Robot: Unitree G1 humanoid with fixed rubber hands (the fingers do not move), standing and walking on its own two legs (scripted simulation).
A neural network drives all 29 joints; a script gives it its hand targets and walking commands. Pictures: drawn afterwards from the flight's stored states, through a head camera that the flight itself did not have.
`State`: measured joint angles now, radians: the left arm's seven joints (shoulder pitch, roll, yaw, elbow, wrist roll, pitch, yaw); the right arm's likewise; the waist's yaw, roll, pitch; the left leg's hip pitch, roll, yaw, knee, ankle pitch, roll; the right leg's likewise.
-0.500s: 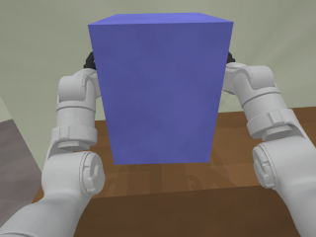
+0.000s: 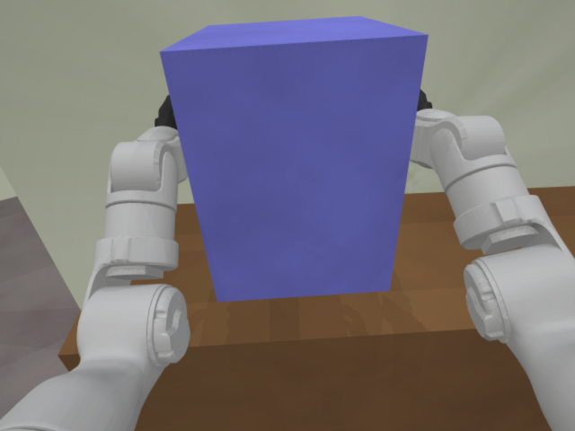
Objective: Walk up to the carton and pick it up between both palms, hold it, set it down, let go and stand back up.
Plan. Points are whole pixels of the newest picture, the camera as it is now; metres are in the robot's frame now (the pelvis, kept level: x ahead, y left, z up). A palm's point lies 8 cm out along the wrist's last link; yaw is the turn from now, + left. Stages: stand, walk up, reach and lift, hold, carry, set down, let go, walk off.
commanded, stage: hold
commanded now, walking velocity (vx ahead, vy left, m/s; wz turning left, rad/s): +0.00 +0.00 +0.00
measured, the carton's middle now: (293, 149) +0.40 +0.00 +0.27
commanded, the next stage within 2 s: none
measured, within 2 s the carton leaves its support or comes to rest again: neither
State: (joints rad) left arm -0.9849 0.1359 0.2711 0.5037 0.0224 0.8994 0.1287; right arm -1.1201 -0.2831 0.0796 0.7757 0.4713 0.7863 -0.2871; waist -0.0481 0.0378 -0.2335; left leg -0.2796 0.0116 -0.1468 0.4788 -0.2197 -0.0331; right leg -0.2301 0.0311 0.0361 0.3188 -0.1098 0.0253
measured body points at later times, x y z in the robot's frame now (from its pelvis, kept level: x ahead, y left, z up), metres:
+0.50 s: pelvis +0.00 -0.01 +0.00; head -0.09 -0.02 +0.44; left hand +0.39 +0.14 +0.31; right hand +0.39 -0.18 +0.30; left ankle +0.02 +0.13 -0.74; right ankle +0.04 -0.14 -0.74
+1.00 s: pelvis +0.00 +0.00 +0.00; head -0.09 +0.01 +0.44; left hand +0.39 +0.16 +0.30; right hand +0.39 -0.16 +0.31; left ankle +0.02 +0.13 -0.74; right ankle +0.04 -0.14 -0.74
